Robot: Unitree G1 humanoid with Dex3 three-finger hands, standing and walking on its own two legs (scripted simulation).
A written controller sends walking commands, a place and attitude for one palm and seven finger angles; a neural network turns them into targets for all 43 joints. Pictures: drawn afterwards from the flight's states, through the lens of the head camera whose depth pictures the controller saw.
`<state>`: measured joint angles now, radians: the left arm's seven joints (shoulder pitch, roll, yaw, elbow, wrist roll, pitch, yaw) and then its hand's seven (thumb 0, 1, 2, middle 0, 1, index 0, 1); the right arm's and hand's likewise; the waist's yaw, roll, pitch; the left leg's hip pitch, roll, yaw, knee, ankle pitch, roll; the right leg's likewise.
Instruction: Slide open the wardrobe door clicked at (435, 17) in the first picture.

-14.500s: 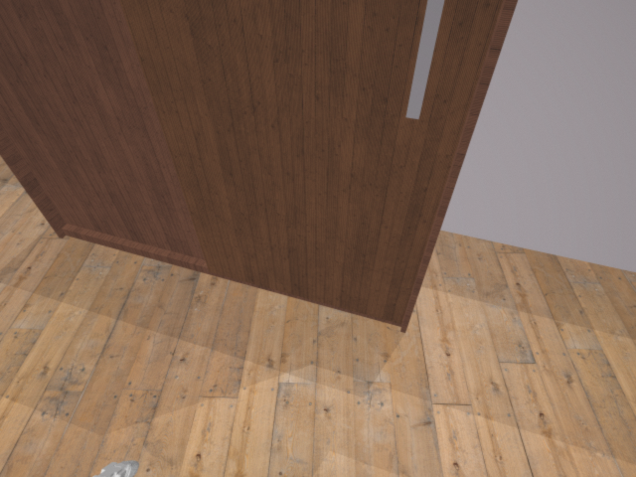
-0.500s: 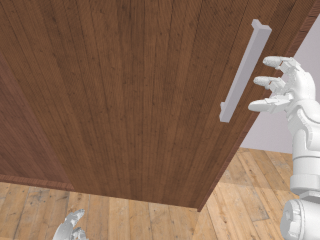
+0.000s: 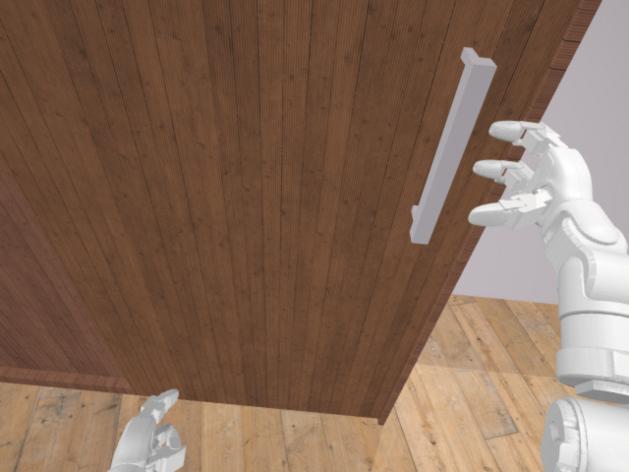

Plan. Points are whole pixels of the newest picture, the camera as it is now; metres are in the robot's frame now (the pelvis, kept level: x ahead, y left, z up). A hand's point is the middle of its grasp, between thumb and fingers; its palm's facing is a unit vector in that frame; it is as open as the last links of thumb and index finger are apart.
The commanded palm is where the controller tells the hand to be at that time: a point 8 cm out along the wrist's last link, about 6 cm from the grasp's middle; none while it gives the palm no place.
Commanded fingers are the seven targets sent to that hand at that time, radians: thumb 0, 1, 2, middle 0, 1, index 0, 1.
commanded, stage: move the hooked fingers beside the handle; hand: right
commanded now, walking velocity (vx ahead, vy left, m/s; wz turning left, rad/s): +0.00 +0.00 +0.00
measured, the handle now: (441, 155) +0.46 -0.14 +0.22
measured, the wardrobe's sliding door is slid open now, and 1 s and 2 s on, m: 0.00 0.00 0.00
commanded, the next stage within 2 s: none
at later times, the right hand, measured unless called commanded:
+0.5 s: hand (487, 194) +0.39 -0.18 +0.22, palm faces +0.03 +1.00 +0.00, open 14.0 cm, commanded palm +0.37 -0.24 +0.23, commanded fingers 0.00 0.50 -0.30 0.30 1.20 0.30 1.20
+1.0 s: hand (506, 179) +0.39 -0.19 +0.24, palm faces +0.06 +1.00 +0.00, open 14.0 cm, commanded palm +0.37 -0.24 +0.23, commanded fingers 0.00 0.50 -0.30 0.30 1.20 0.30 1.20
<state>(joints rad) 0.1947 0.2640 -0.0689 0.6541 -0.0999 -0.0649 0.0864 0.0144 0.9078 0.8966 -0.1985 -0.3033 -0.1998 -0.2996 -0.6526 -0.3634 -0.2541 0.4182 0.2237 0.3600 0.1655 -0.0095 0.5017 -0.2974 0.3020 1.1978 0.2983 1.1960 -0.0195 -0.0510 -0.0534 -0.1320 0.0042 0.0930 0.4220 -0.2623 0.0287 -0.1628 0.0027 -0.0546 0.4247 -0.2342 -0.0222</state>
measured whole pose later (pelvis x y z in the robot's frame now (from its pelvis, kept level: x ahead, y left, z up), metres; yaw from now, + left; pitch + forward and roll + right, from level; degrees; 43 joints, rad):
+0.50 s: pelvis +0.00 +0.00 +0.00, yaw +1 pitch -2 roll +0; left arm 0.24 0.27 -0.06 0.66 -0.09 -0.05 0.09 0.02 0.91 0.90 -0.20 -0.30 -0.20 -0.30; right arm -0.60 -0.34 -0.26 0.40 0.22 0.33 0.15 -0.01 0.50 -0.30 0.30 1.20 0.30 1.20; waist 0.00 -0.05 -0.03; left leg -0.14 0.00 0.08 0.41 -0.25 0.03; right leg -0.16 0.00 -0.06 0.41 -0.22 -0.02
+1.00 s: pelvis -0.01 +0.01 +0.00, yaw +0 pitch -2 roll +0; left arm 0.20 0.26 -0.07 0.67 -0.10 -0.07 0.10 0.01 0.91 0.90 -0.20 -0.30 -0.20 -0.30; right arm -0.65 -0.37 -0.27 0.41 0.22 0.30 0.16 -0.01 0.50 -0.30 0.30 1.20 0.30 1.20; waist -0.01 -0.03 -0.03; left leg -0.12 -0.01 0.10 0.40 -0.24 0.04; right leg -0.16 -0.01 -0.05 0.42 -0.22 -0.01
